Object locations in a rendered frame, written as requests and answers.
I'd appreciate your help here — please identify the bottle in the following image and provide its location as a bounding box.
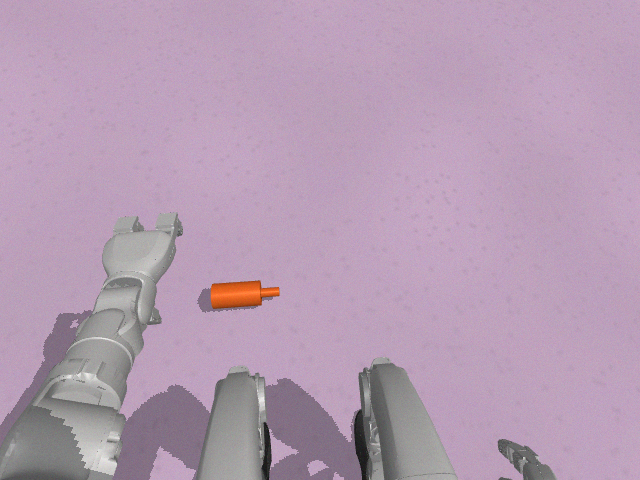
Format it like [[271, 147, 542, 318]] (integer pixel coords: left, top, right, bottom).
[[211, 281, 280, 309]]

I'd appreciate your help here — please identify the left robot arm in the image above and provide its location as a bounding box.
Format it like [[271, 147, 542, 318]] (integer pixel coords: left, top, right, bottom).
[[0, 271, 157, 480]]

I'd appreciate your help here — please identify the right robot hand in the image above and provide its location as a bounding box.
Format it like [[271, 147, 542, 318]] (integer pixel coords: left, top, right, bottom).
[[498, 439, 558, 480]]

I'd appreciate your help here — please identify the left robot hand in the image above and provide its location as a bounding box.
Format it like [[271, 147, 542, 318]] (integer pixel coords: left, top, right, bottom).
[[102, 212, 183, 325]]

